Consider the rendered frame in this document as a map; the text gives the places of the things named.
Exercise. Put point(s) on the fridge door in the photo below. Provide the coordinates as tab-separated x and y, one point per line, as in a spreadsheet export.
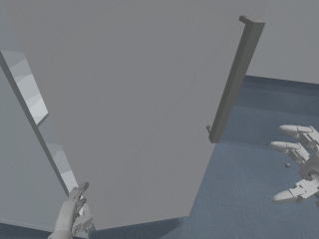
130	87

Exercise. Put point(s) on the robot right hand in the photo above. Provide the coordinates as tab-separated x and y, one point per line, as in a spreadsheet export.
309	185

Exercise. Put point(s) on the handle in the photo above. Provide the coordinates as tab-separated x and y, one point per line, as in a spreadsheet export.
251	34

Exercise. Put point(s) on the robot left hand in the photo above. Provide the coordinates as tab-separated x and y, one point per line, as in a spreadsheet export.
67	216

